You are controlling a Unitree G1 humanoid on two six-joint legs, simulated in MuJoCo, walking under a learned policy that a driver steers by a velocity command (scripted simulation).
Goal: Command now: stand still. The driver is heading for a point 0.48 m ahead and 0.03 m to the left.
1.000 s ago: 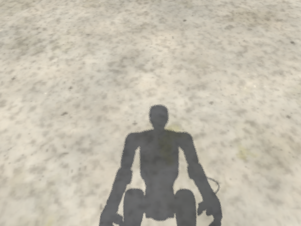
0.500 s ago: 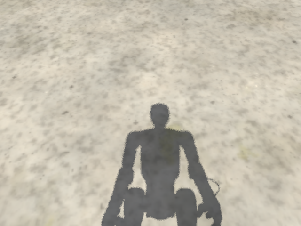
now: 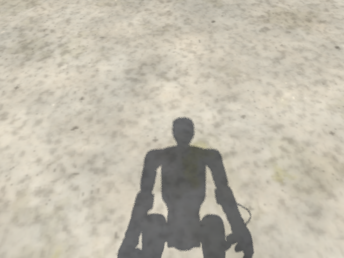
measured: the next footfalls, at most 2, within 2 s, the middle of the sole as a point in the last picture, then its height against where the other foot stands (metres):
right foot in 0.76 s outside the picture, level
left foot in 1.18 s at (152, 255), level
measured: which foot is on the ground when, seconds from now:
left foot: down 0.00-0.76, up 0.78-1.00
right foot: down 0.00-0.28, up 0.30-0.74, down 0.76-1.00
